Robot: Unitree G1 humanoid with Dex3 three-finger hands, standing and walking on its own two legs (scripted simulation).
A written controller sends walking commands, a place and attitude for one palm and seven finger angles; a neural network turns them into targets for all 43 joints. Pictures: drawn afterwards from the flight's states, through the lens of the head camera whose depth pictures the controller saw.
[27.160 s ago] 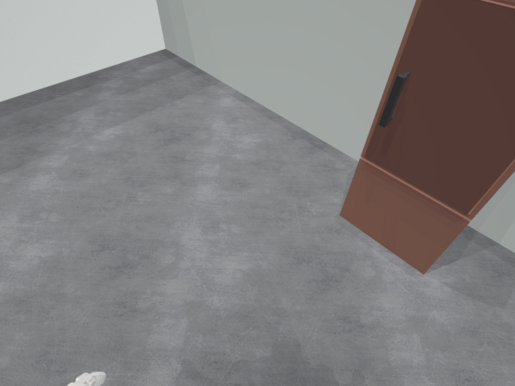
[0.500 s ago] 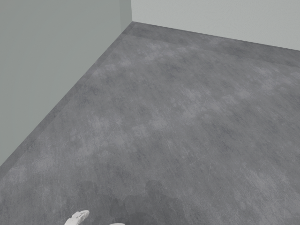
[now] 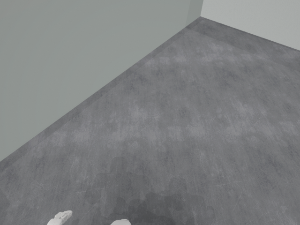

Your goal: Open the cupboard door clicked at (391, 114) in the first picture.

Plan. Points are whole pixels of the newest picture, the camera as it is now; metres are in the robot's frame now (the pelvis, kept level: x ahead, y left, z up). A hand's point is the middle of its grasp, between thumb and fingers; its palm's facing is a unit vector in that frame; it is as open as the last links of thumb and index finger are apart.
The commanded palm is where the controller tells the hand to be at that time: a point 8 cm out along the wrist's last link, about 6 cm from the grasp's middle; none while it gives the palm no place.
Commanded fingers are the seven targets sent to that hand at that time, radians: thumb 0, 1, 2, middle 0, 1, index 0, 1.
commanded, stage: turn to face it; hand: left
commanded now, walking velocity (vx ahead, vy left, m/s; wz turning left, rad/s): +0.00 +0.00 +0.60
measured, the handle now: out of the picture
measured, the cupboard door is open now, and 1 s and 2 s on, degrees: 43 43 43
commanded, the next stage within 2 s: none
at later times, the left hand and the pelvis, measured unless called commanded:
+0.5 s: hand out of the picture +0.01 +0.20 -0.17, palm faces +0.36 -0.91 -0.23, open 7.4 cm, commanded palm none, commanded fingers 0.00 0.90 0.90 -0.20 -0.30 -0.20 -0.30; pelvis +0.02 -0.03 +0.01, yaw +19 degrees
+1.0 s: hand out of the picture -0.02 +0.15 -0.17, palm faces +0.60 -0.78 -0.20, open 7.4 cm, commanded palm none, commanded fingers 0.00 0.90 0.90 -0.20 -0.30 -0.20 -0.30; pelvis +0.04 -0.05 +0.00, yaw +38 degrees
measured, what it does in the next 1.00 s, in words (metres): steps on the spot, turning left: left foot, then right foot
